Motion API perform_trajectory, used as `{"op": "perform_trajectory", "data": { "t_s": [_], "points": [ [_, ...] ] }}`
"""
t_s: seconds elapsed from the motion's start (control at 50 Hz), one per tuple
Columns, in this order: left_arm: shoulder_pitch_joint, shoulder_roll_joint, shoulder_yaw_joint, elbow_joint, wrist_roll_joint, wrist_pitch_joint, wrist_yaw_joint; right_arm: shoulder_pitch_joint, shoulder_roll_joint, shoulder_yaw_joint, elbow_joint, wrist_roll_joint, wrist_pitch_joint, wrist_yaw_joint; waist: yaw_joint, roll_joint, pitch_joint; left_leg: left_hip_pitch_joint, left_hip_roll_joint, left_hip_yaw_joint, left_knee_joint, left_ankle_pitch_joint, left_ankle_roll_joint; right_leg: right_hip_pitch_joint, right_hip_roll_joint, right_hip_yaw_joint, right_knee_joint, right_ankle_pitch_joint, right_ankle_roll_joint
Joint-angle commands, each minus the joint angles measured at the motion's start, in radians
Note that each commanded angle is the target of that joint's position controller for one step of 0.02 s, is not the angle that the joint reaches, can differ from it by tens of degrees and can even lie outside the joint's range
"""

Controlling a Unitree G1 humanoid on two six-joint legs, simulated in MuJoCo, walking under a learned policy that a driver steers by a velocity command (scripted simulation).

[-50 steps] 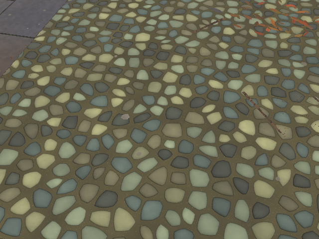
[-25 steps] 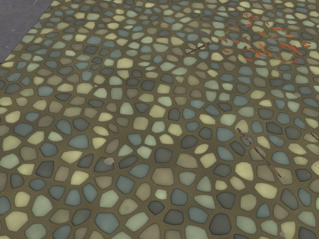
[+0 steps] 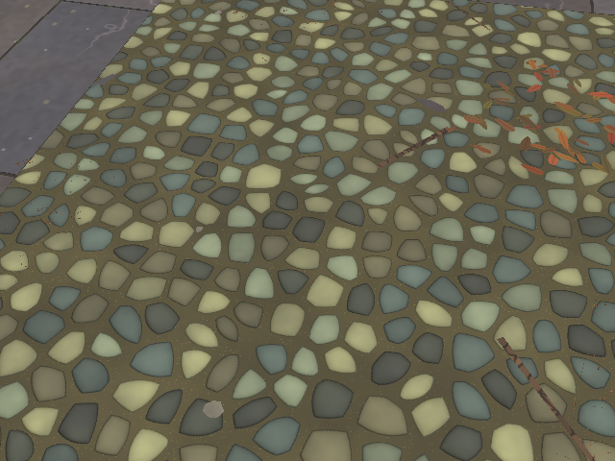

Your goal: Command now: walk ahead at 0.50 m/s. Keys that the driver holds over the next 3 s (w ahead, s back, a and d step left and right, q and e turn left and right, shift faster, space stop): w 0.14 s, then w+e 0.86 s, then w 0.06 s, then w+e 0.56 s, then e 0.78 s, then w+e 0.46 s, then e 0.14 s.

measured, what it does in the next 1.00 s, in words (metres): walks ahead, turning right: left foot, then right foot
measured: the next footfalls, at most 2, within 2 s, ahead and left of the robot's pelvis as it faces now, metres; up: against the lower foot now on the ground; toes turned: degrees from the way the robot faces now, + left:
left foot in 0.30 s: +0.34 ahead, +0.16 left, +0.00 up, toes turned -2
right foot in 0.82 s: +0.57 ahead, -0.14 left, +0.00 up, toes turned -23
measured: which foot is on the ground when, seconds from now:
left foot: up 0.00-0.28, down 0.30-0.84, up 0.86-1.00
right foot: down 0.00-0.30, up 0.32-0.80, down 0.82-1.00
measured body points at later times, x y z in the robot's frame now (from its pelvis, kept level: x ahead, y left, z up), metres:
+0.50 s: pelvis +0.27 +0.07 +0.00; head +0.30 +0.07 +0.45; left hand +0.40 +0.34 -0.13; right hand +0.33 -0.22 -0.12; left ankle +0.30 +0.16 -0.75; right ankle +0.26 -0.09 -0.66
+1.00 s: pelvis +0.52 -0.05 -0.01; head +0.55 -0.08 +0.44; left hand +0.73 +0.16 -0.11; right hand +0.54 -0.37 -0.12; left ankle +0.58 +0.12 -0.66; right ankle +0.53 -0.13 -0.75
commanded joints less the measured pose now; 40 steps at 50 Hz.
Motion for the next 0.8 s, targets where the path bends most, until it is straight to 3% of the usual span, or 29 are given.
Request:
{"op": "perform_trajectory", "data": {
  "t_s": [0.02,0.1,0.18,0.24,0.26,0.28,0.3,0.32,0.34,0.36,0.4,0.44,0.46,0.5,0.58,0.66,0.72,0.76,0.78,0.8],
  "points": [
    [-0.040,0.162,0.035,-0.055,-0.005,-0.015,0.016,-0.016,-0.048,-0.010,-0.055,-0.006,-0.005,0.000,-0.028,-0.092,-0.001,-0.072,0.034,-0.020,-0.137,0.157,-0.022,0.036,-0.273,0.205,-0.192,0.156,-0.154],
    [0.021,0.176,0.036,-0.024,-0.016,-0.005,0.025,-0.149,-0.023,0.002,-0.082,0.001,-0.018,0.015,0.020,-0.093,0.027,-0.018,-0.005,0.023,-0.358,0.322,-0.024,0.052,-0.241,0.125,-0.196,0.155,-0.121],
    [0.099,0.179,0.039,0.019,-0.024,0.017,0.028,-0.262,-0.030,0.005,-0.122,0.008,-0.030,0.037,0.050,-0.090,0.060,-0.032,-0.032,0.018,-0.463,0.287,-0.010,0.158,-0.289,0.155,-0.141,0.175,-0.121],
    [0.087,0.202,0.050,0.024,-0.030,0.033,0.037,-0.227,-0.067,-0.007,-0.120,0.007,-0.043,0.046,0.003,-0.114,0.039,0.049,-0.054,0.009,-0.520,0.190,0.017,0.215,-0.322,0.204,-0.057,0.261,-0.101],
    [0.065,0.211,0.053,0.019,-0.031,0.036,0.039,-0.162,-0.088,-0.017,-0.102,0.006,-0.047,0.044,-0.040,-0.124,0.003,0.156,-0.076,0.028,-0.540,0.168,0.031,0.205,-0.310,0.201,0.010,0.366,-0.088],
    [0.053,0.194,0.047,0.013,-0.027,0.039,0.039,-0.025,-0.129,-0.040,-0.059,0.003,-0.050,0.036,-0.107,-0.110,-0.085,0.362,-0.090,0.045,-0.558,0.177,0.057,0.158,-0.257,0.169,0.157,0.451,-0.061],
    [0.045,0.139,0.025,-0.012,-0.010,0.036,0.038,0.154,-0.191,-0.061,-0.024,-0.015,-0.050,0.025,-0.180,-0.049,-0.239,0.666,0.040,-0.075,-0.501,0.186,0.113,-0.014,-0.194,0.129,0.425,0.292,-0.024],
    [0.171,0.016,-0.009,-0.032,-0.009,0.018,0.034,0.232,-0.282,-0.082,-0.003,-0.022,-0.037,0.020,-0.134,0.208,-0.384,1.032,0.294,-0.490,-0.557,0.056,0.256,-0.408,-0.027,0.053,0.790,-0.239,0.051],
    [0.151,0.093,0.007,-0.016,-0.034,0.003,0.032,0.241,-0.187,-0.059,-0.002,-0.012,-0.033,0.021,-0.162,0.203,-0.411,1.007,0.314,-0.651,-0.666,-0.117,0.276,-0.521,-0.046,0.171,0.938,-0.442,0.053],
    [0.064,0.168,0.031,-0.041,-0.057,-0.001,0.031,0.164,-0.130,-0.041,-0.010,-0.008,-0.035,0.018,-0.157,0.134,-0.241,0.875,0.279,-0.501,-0.695,-0.157,0.225,-0.589,-0.100,0.175,0.981,-0.373,0.043],
    [-0.011,0.152,0.037,-0.056,-0.044,0.007,0.039,0.036,-0.066,-0.021,-0.015,-0.011,-0.040,0.018,-0.105,0.066,-0.085,0.626,0.203,-0.286,-0.764,-0.045,0.179,-0.543,-0.173,0.145,0.913,-0.224,0.046],
    [0.023,0.110,0.041,-0.050,-0.040,0.035,0.038,-0.021,-0.042,-0.016,-0.007,-0.022,-0.051,0.021,-0.052,0.086,-0.038,0.490,0.161,-0.151,-0.829,0.053,0.160,-0.443,-0.206,0.152,0.858,-0.152,0.052],
    [0.023,0.086,0.039,-0.056,-0.039,0.047,0.037,-0.029,-0.047,-0.020,0.000,-0.021,-0.056,0.020,-0.042,0.073,-0.024,0.459,0.161,-0.106,-0.850,0.104,0.168,-0.436,-0.212,0.147,0.845,-0.135,0.057],
    [-0.005,0.074,0.040,-0.080,-0.035,0.064,0.037,-0.029,-0.072,-0.029,0.016,-0.024,-0.063,0.015,-0.031,0.042,0.000,0.442,0.163,-0.030,-0.876,0.177,0.179,-0.471,-0.217,0.152,0.799,-0.071,0.068],
    [-0.094,0.062,0.037,-0.119,-0.028,0.060,0.018,-0.011,-0.104,-0.038,0.039,-0.025,-0.057,0.001,-0.051,0.016,0.026,0.473,0.134,0.115,-0.891,0.250,0.165,-0.487,-0.206,0.124,0.575,0.133,0.074],
    [-0.236,0.045,0.024,-0.177,-0.024,0.055,-0.008,0.050,-0.139,-0.049,0.064,-0.010,-0.038,-0.008,-0.106,-0.013,0.065,0.555,0.154,0.192,-0.884,0.275,0.153,-0.484,-0.188,0.052,0.405,0.191,0.056],
    [-0.291,0.060,0.026,-0.220,-0.025,0.059,-0.023,0.084,-0.160,-0.058,0.082,0.007,-0.015,-0.008,-0.110,-0.006,0.078,0.673,0.187,0.221,-0.821,0.374,0.134,-0.507,-0.169,0.020,0.347,0.104,0.024],
    [-0.263,0.087,0.040,-0.234,-0.024,0.063,-0.029,0.068,-0.187,-0.067,0.078,0.016,0.000,-0.011,-0.074,0.023,0.039,0.714,0.191,0.250,-0.710,0.663,0.112,-0.422,-0.117,-0.032,0.337,0.003,-0.011],
    [-0.203,0.111,0.054,-0.227,-0.025,0.067,-0.028,0.058,-0.199,-0.071,0.074,0.021,0.009,-0.013,-0.034,0.040,-0.007,0.718,0.185,0.263,-0.603,0.823,0.101,-0.331,-0.077,-0.062,0.340,-0.047,-0.034],
    [-0.074,0.148,0.078,-0.198,-0.029,0.069,-0.024,0.039,-0.202,-0.071,0.069,0.025,0.017,-0.013,0.044,0.031,-0.074,0.679,0.158,0.287,-0.422,0.896,0.079,-0.159,-0.029,-0.084,0.296,-0.032,-0.065]
  ]
}}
